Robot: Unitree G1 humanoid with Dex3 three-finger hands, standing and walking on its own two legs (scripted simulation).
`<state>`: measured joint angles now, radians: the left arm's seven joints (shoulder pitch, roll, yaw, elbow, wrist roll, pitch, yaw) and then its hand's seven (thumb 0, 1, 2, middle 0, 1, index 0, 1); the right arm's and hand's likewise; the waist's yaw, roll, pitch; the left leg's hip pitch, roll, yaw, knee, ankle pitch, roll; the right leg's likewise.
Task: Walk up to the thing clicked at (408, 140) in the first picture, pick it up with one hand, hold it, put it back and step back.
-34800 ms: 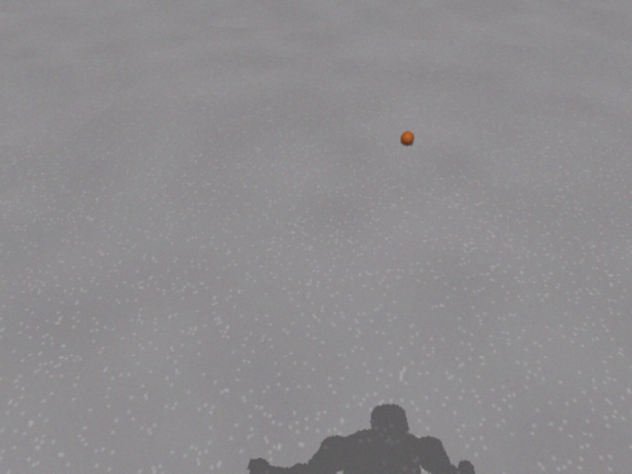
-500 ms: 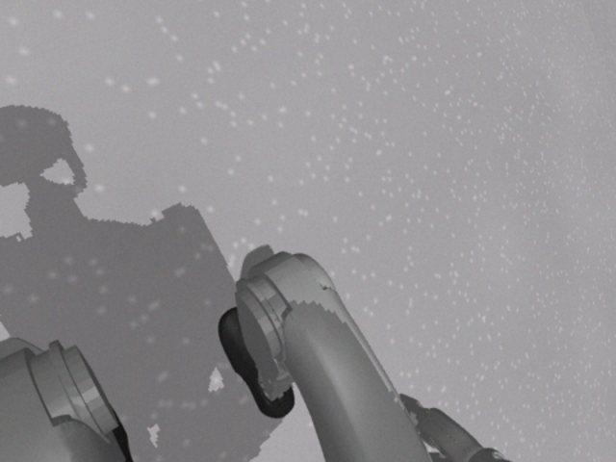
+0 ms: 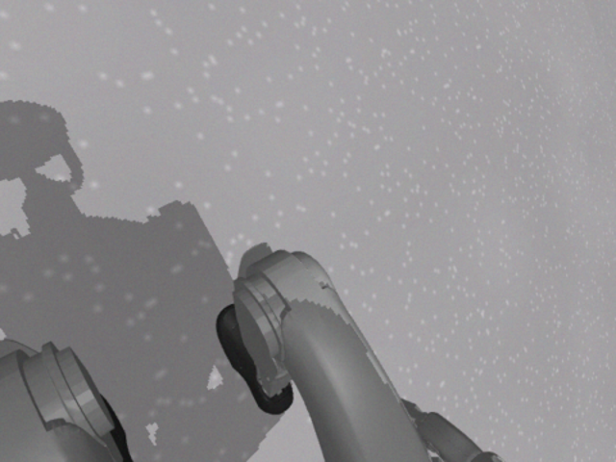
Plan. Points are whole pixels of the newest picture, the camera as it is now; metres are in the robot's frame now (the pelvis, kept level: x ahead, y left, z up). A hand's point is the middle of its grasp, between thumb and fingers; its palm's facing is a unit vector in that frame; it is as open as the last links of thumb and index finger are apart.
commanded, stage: close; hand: left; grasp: from above
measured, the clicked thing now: out of the picture +0.48 +0.33 -0.28
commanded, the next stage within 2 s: settle in 0.50 s
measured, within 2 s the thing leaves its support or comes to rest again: leaves its support in 0.88 s
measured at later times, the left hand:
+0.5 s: hand out of the picture +0.47 +0.31 -0.26, palm faces -0.44 -0.14 -0.89, open 8.7 cm
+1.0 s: hand out of the picture +0.48 +0.32 -0.24, palm faces -0.40 -0.14 -0.90, open 8.7 cm
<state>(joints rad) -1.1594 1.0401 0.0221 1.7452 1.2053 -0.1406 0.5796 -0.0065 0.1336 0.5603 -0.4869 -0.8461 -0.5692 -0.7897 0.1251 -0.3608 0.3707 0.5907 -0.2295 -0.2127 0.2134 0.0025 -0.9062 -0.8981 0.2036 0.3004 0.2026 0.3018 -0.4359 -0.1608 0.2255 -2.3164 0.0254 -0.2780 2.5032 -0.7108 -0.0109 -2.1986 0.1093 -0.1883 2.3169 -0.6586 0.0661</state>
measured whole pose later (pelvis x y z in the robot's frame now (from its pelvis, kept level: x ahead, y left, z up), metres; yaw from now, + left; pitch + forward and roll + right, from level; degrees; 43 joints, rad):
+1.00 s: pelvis +0.00 +0.00 +0.00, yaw +0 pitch +30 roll -15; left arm -1.12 0.98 0.04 1.57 1.20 -0.10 0.50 -0.03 0.10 0.40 -0.68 -0.65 -0.84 -0.59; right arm 0.15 -0.35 0.32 0.59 -0.21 -0.18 0.21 0.00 -0.92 -0.90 0.20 0.30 0.20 0.30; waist -0.40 -0.13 0.17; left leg -2.33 0.02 -0.27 2.48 -0.71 -0.01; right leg -2.21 0.10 -0.19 2.31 -0.66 0.05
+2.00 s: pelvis -0.01 -0.01 +0.05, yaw +8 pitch +35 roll -9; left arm -0.92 0.70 -0.01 1.11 1.09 -0.04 0.09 -0.02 0.15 0.42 -0.59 -0.72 -0.75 -0.68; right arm 0.22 -0.30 0.09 0.61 -0.07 0.09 0.08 0.00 -0.92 -0.90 0.21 0.30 0.20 0.30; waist -0.22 0.04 -0.07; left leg -2.26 -0.01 -0.13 2.26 -0.63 0.00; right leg -2.16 0.04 -0.08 2.19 -0.65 0.03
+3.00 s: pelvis +0.04 +0.00 +0.36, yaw +14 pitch +16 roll -2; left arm -0.40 0.40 -0.19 0.89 1.00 0.02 0.15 -0.01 0.13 0.48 -0.58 -0.74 -0.75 -0.70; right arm 0.24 -0.25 -0.03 0.74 0.04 0.01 -0.06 0.01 -0.91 -0.90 0.21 0.30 0.20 0.30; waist -0.07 0.05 -0.15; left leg -0.99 0.02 -0.03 1.17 -0.46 0.00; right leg -0.96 0.03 0.01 1.14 -0.47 0.02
